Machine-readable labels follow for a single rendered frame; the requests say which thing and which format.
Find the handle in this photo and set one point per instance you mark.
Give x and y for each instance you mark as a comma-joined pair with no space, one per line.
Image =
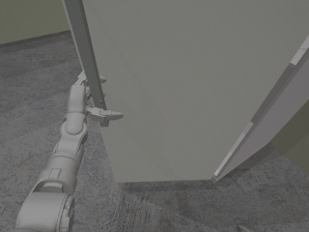
80,28

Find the robot left hand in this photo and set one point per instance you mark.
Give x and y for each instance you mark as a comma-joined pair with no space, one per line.
80,93

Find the robot left upper arm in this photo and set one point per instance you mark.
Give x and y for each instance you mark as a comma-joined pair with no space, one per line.
46,212

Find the fridge door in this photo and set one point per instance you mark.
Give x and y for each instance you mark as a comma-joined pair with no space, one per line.
188,76

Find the robot left forearm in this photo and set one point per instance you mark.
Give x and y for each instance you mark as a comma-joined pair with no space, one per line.
62,166

